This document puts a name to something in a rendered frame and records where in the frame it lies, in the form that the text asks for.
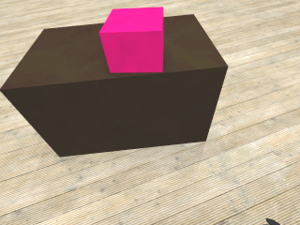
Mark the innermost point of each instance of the pedestal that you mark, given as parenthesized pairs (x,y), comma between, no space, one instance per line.
(64,89)

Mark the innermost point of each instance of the carton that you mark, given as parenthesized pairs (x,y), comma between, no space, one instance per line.
(133,40)

